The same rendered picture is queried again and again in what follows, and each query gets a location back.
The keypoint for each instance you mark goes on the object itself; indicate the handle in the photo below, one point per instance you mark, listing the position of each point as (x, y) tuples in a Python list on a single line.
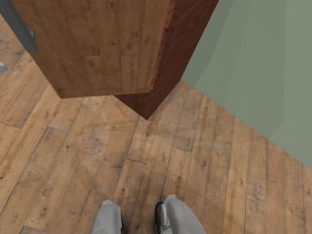
[(12, 17)]

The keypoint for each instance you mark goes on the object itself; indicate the robot thigh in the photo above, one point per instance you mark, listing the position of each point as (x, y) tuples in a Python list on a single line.
[(180, 218), (108, 220)]

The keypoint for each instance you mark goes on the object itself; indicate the right robot thigh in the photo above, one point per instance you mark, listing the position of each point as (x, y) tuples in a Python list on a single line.
[(180, 218)]

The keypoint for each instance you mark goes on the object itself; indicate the cupboard door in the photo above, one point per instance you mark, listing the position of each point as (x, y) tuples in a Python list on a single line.
[(96, 48)]

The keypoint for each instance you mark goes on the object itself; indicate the left robot thigh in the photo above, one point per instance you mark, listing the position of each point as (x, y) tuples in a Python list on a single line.
[(108, 220)]

